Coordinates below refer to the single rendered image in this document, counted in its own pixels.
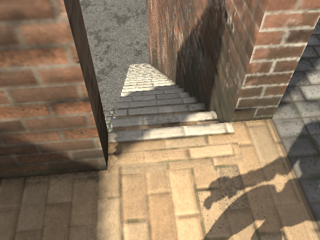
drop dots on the stairs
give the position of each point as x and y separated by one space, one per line
150 100

